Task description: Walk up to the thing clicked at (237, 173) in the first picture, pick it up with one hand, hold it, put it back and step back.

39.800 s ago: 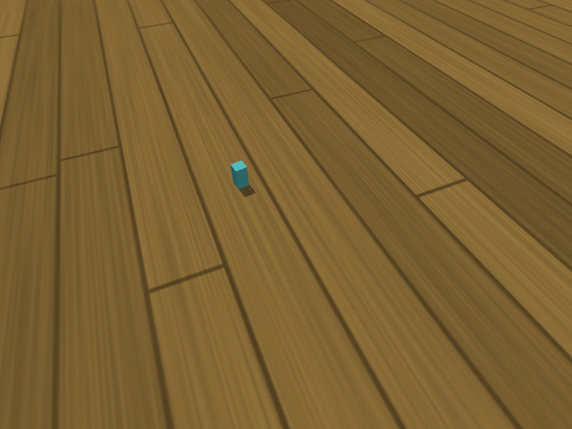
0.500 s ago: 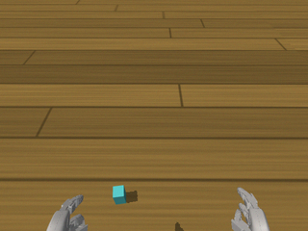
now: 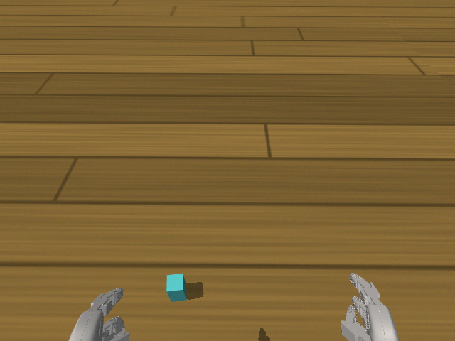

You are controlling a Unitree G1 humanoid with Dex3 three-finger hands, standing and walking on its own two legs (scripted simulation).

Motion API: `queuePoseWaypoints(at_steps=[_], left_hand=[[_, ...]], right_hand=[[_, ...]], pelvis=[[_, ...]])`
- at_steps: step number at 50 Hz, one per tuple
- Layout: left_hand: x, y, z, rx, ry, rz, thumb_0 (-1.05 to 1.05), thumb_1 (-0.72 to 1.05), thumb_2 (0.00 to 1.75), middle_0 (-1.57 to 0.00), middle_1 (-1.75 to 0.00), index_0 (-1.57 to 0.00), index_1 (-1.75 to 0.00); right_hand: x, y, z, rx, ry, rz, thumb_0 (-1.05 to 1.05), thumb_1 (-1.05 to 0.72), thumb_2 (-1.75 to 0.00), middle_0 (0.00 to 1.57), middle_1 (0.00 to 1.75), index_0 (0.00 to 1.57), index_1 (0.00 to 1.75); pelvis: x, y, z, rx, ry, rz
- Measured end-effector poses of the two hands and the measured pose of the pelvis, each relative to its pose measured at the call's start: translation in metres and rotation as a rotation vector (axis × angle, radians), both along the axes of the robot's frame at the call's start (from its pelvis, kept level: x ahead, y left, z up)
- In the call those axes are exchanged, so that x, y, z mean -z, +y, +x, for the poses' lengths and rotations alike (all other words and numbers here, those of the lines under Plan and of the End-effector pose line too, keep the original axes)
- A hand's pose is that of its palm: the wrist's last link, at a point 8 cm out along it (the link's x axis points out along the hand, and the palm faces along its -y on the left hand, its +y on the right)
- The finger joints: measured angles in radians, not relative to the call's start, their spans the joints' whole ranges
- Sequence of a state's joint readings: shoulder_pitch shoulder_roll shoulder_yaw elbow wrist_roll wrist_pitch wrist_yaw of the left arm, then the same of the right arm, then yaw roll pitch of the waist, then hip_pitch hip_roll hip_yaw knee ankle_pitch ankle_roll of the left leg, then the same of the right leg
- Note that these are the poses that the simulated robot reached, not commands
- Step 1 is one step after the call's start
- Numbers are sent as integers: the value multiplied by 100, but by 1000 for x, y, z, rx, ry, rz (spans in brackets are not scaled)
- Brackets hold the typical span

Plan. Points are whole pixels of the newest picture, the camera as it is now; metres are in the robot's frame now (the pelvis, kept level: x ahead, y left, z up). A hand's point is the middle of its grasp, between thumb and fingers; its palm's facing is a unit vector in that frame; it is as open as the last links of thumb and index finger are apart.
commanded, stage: home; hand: left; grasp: from above
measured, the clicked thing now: (177, 287) +0.45 +0.20 -0.65
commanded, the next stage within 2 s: stand in 0.68 s
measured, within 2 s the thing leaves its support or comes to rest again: neither
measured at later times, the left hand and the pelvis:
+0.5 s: hand (125, 337) +0.16 +0.18 -0.04, palm faces +0.04 -0.98 -0.20, open 7.4 cm; pelvis +0.00 +0.00 +0.00, yaw +0 degrees
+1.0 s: hand out of the picture +0.13 +0.23 -0.10, palm faces +0.01 -0.94 -0.33, open 7.4 cm; pelvis -0.01 +0.01 +0.02, yaw +0 degrees
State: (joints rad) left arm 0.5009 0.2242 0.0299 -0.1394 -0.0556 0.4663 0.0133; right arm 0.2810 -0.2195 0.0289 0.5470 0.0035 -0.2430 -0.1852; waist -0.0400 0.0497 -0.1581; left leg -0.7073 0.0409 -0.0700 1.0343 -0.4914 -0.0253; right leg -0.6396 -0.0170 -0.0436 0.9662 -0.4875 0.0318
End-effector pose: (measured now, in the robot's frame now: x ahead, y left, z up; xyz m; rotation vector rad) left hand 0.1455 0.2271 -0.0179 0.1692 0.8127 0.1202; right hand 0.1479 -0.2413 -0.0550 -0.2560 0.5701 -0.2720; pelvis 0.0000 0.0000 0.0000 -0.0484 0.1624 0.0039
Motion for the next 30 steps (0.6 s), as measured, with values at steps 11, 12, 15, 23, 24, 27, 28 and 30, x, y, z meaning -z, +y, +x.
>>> queuePoseWaypoints(at_steps=[11,12,15,23,24,27,28,30], left_hand=[[0,1,1,3,-1,1,1,90,90,-20,-30,-20,-30],[0,2,2,2,-1,0,1,90,90,-20,-30,-20,-30],[0,2,2,2,-2,1,1,90,90,-20,-30,-20,-30],[0,3,3,3,-4,0,1,90,90,-20,-30,-20,-30],[0,3,3,3,-4,1,1,90,90,-20,-30,-20,-30],[0,3,2,4,-1,2,1,90,90,-20,-30,-20,-30],[0,3,2,4,0,1,1,90,90,-20,-30,-20,-30],[1,4,2,3,1,2,1,90,90,-20,-30,-20,-30]], right_hand=[[0,1,0,3,5,0,1,-90,-90,20,30,21,29],[0,1,0,3,6,1,1,-90,-90,20,30,21,29],[1,2,1,3,8,0,1,-90,-90,20,30,21,29],[1,2,1,6,8,-1,1,-90,-90,20,30,21,29],[0,2,1,6,7,-1,1,-90,-90,20,30,21,29],[0,2,1,6,6,0,1,-90,-90,20,30,21,29],[0,2,1,6,6,0,1,-90,-90,20,30,21,29],[0,2,1,6,5,0,1,-90,-90,20,30,21,29]], pelvis=[[0,1,1,1,3,-1],[0,1,1,1,3,-1],[0,2,2,1,5,-2],[1,3,2,2,5,-3],[1,3,2,2,5,-3],[1,3,2,2,5,-3],[1,3,2,2,5,-3],[1,3,2,2,5,-3]])
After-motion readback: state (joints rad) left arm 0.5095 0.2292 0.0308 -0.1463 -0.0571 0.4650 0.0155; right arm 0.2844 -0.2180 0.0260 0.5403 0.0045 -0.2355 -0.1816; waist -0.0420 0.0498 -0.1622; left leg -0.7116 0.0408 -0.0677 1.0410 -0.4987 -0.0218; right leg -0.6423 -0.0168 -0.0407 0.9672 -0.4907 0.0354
